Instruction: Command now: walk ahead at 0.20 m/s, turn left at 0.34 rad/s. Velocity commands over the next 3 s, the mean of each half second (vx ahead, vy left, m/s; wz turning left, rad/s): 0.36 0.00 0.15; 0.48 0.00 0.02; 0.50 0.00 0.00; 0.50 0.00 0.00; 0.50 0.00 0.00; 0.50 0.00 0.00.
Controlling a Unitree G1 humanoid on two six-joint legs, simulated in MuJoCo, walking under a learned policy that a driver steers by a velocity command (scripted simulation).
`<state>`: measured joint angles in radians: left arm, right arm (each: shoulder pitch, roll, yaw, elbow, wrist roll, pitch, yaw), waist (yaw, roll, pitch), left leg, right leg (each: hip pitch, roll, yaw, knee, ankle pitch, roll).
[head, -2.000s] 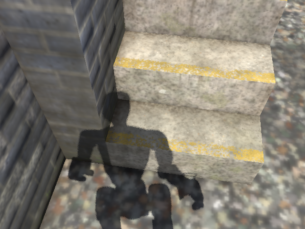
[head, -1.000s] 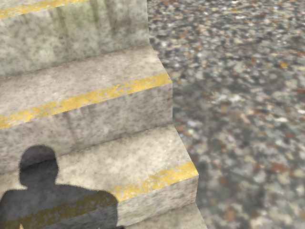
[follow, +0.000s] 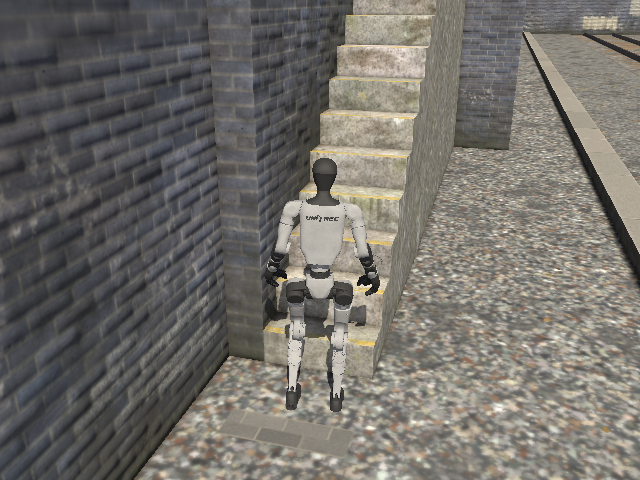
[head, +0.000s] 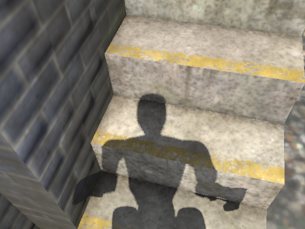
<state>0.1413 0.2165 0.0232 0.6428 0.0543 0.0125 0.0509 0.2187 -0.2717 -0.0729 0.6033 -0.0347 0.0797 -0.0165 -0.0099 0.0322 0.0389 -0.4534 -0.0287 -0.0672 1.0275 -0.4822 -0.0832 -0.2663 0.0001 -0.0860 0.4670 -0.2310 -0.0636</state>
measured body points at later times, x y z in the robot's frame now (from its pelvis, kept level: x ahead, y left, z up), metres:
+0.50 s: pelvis +0.03 +0.01 +0.00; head +0.03 +0.00 +0.45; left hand +0.17 +0.25 -0.10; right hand +0.20 -0.21 -0.11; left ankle -0.04 +0.11 -0.74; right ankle +0.01 -0.09 -0.74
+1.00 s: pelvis +0.02 +0.00 +0.01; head +0.03 -0.01 +0.46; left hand +0.19 +0.24 -0.10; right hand +0.18 -0.23 -0.11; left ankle -0.04 +0.11 -0.74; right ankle +0.01 -0.09 -0.74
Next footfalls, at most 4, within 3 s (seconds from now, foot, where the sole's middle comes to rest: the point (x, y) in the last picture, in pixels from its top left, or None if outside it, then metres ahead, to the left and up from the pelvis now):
0.10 left None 0.00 0.12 -0.78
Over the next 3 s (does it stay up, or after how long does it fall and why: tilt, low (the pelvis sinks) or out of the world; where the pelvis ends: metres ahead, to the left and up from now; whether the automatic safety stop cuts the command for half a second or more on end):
stays up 0.02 0.03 0.01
